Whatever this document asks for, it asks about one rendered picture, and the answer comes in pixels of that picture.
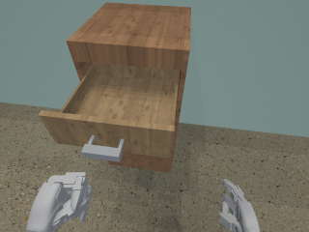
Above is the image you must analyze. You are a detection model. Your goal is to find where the drawer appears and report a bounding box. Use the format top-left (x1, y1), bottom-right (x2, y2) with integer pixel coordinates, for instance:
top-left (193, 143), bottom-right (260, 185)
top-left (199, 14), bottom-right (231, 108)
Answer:
top-left (38, 63), bottom-right (180, 159)

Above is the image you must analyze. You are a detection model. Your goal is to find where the handle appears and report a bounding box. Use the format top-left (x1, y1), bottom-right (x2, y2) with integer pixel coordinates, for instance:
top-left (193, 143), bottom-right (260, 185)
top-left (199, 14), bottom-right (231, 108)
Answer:
top-left (81, 135), bottom-right (125, 162)

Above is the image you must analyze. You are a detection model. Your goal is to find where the left robot hand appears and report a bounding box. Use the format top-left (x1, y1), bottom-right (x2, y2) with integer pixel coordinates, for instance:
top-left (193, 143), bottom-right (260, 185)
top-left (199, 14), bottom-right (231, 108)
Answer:
top-left (26, 172), bottom-right (93, 232)

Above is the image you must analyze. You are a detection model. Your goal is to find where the right robot hand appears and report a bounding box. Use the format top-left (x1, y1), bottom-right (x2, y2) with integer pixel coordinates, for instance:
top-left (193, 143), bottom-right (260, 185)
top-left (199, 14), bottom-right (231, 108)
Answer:
top-left (219, 179), bottom-right (261, 232)

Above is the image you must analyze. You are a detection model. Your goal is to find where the cabinet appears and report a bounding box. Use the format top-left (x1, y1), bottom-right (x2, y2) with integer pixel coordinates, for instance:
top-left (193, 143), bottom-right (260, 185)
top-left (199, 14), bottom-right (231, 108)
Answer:
top-left (66, 2), bottom-right (191, 173)

